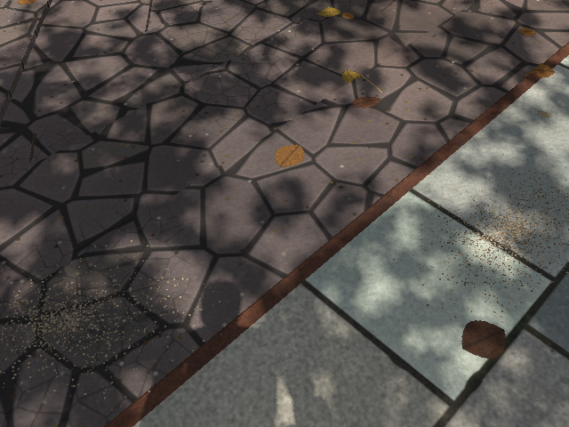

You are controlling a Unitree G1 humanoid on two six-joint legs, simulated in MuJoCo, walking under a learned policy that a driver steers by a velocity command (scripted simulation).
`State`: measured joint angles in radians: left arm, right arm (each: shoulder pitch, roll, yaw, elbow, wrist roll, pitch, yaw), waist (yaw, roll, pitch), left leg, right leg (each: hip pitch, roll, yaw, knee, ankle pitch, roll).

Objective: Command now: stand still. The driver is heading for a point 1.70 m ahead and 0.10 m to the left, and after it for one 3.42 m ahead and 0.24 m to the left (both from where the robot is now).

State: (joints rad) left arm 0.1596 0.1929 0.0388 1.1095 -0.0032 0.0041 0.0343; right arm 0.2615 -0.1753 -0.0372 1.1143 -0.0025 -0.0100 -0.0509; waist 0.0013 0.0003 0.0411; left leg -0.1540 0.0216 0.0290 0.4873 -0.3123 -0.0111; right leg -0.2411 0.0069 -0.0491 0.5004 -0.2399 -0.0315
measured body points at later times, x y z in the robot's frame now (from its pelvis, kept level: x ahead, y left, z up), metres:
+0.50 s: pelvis +0.00 +0.00 +0.00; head +0.01 +0.00 +0.45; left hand +0.04 +0.24 -0.15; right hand -0.02 -0.23 -0.16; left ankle -0.03 +0.12 -0.74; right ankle +0.02 -0.10 -0.74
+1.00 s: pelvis +0.02 +0.01 +0.00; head +0.02 +0.02 +0.45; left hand +0.01 +0.26 -0.16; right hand +0.01 -0.23 -0.15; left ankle -0.03 +0.12 -0.71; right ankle +0.02 -0.10 -0.74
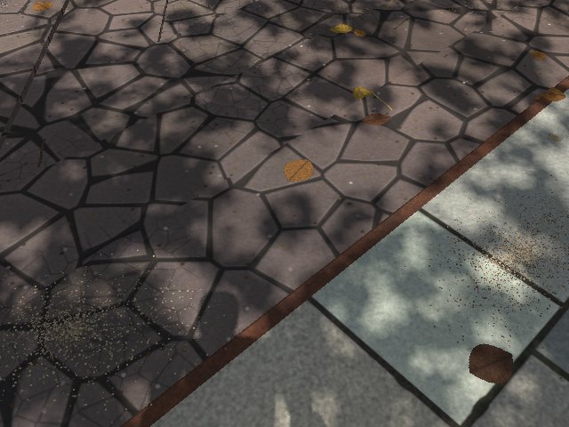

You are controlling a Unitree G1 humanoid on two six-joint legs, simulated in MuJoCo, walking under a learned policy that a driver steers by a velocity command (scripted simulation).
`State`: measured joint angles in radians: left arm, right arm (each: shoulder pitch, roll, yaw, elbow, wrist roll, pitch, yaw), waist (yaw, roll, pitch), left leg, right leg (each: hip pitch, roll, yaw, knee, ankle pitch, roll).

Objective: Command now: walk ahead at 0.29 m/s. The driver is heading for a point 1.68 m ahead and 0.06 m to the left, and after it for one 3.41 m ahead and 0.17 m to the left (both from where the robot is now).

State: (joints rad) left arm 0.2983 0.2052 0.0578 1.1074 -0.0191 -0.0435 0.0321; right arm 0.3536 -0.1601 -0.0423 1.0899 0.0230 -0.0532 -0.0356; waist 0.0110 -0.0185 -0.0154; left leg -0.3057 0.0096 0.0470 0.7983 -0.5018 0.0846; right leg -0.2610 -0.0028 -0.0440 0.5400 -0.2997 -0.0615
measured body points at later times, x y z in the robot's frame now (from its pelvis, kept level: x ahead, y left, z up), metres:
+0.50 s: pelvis +0.20 +0.03 -0.01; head +0.23 +0.04 +0.44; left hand +0.43 +0.23 -0.11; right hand +0.07 -0.20 -0.13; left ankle +0.01 +0.13 -0.73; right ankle +0.39 -0.10 -0.70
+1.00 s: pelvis +0.49 +0.02 +0.00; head +0.52 +0.02 +0.45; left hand +0.46 +0.28 -0.14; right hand +0.69 -0.22 -0.10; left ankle +0.68 +0.17 -0.70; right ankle +0.39 -0.09 -0.73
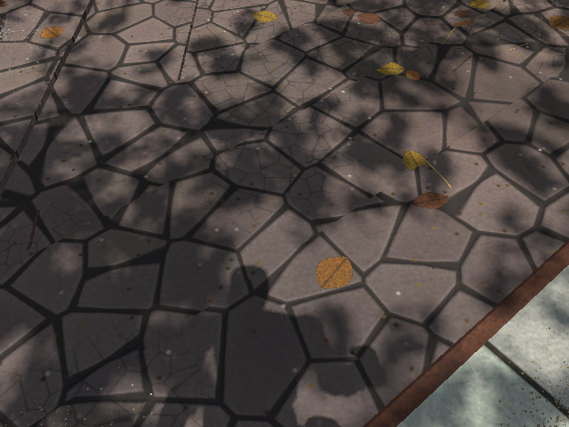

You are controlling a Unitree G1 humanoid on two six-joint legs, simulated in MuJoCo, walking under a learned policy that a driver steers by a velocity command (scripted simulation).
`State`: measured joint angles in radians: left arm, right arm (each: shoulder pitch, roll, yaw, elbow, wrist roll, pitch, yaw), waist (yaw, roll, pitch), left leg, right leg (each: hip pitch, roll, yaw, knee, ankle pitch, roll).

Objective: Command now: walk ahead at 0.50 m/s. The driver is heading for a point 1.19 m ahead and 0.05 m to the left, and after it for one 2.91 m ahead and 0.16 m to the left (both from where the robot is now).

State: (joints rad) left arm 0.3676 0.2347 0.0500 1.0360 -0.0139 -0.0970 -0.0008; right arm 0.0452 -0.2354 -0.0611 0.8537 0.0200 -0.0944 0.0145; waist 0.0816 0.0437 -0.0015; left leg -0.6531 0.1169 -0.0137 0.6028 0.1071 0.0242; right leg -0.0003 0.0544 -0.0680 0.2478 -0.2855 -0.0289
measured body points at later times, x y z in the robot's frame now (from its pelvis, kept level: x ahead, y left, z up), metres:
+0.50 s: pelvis +0.28 +0.04 +0.01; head +0.30 +0.05 +0.46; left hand +0.48 +0.29 -0.10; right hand +0.27 -0.22 -0.13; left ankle +0.20 +0.14 -0.74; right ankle +0.47 -0.11 -0.69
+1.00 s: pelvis +0.59 +0.01 -0.01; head +0.61 +0.02 +0.44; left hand +0.58 +0.27 -0.15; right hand +0.77 -0.23 -0.12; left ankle +0.74 +0.15 -0.73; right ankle +0.53 -0.09 -0.75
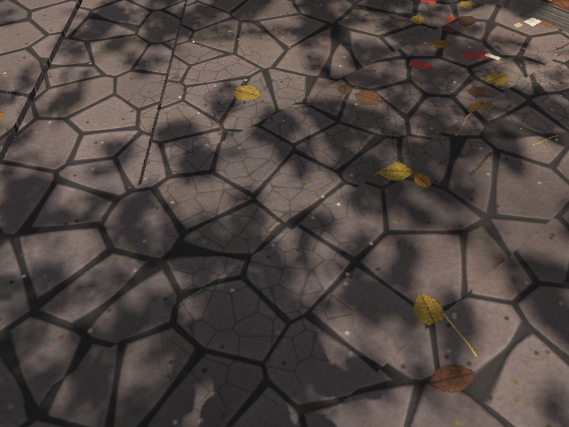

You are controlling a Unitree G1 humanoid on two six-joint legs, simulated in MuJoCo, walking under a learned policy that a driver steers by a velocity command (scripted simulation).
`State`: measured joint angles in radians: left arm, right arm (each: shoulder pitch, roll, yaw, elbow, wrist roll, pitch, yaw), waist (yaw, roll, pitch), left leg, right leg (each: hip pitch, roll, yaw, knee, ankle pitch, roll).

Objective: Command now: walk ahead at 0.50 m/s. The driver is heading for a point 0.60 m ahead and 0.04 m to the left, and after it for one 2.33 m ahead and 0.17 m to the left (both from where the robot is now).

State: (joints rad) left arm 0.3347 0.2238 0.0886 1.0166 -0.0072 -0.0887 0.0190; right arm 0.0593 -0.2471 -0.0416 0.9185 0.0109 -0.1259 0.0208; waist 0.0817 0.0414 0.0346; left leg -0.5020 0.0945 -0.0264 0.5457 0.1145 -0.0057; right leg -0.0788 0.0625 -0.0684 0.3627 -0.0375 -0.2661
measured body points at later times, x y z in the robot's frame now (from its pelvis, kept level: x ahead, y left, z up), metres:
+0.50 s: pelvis +0.25 +0.03 -0.02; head +0.27 +0.04 +0.43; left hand +0.43 +0.29 -0.13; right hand +0.23 -0.23 -0.16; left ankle +0.19 +0.14 -0.77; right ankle +0.42 -0.14 -0.72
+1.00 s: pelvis +0.47 -0.03 -0.03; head +0.50 -0.04 +0.42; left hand +0.50 +0.23 -0.16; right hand +0.62 -0.29 -0.15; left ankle +0.61 +0.11 -0.74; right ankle +0.44 -0.12 -0.77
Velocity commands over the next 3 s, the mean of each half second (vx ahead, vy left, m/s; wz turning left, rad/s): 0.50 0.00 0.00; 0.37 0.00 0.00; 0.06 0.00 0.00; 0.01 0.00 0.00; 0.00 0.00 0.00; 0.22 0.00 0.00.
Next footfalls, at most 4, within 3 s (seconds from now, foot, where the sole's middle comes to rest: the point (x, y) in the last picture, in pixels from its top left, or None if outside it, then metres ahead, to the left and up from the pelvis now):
0.08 left None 0.23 0.14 -0.81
0.62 right None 0.48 -0.12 -0.81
1.10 left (280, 376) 0.64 0.09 -0.84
1.32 right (382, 409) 0.56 -0.16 -0.81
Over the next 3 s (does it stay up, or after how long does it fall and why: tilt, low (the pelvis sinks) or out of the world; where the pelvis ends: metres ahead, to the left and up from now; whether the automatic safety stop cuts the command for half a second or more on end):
stays up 0.65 -0.03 -0.03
